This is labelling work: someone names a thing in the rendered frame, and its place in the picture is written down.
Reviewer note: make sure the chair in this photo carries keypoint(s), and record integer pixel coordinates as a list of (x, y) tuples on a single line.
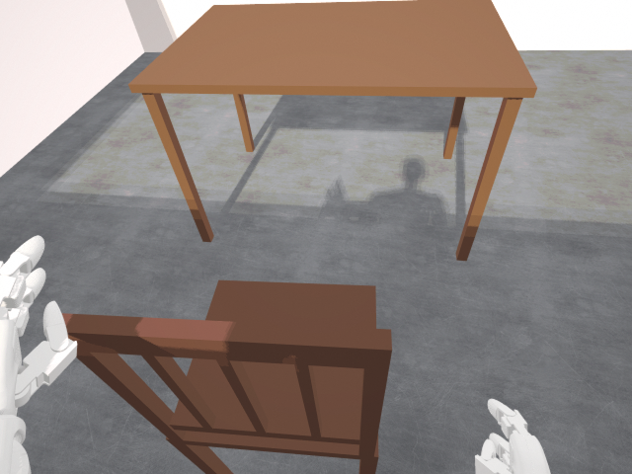
[(276, 366)]

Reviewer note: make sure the left robot forearm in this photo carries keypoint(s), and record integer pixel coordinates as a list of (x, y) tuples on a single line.
[(13, 457)]

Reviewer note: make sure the left robot hand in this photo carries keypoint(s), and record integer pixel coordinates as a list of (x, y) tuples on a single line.
[(19, 287)]

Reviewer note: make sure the table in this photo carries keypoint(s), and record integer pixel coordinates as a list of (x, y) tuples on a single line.
[(412, 48)]

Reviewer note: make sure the right robot hand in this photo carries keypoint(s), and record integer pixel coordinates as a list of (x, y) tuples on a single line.
[(523, 454)]

